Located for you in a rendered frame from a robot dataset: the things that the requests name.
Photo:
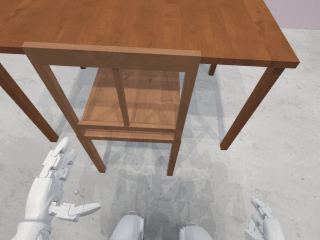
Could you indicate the robot right thigh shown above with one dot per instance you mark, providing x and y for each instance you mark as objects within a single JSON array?
[{"x": 192, "y": 232}]

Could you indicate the table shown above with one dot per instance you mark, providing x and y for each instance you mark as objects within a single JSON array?
[{"x": 226, "y": 32}]

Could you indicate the robot left shin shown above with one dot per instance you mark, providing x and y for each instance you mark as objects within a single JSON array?
[{"x": 132, "y": 213}]

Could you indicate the robot left forearm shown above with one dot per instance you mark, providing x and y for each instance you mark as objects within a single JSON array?
[{"x": 33, "y": 230}]

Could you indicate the chair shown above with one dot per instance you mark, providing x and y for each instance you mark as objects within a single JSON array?
[{"x": 135, "y": 96}]

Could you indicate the robot right hand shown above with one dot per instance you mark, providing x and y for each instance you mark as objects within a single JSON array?
[{"x": 268, "y": 227}]

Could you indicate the robot left hand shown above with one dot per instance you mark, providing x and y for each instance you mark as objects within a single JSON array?
[{"x": 48, "y": 185}]

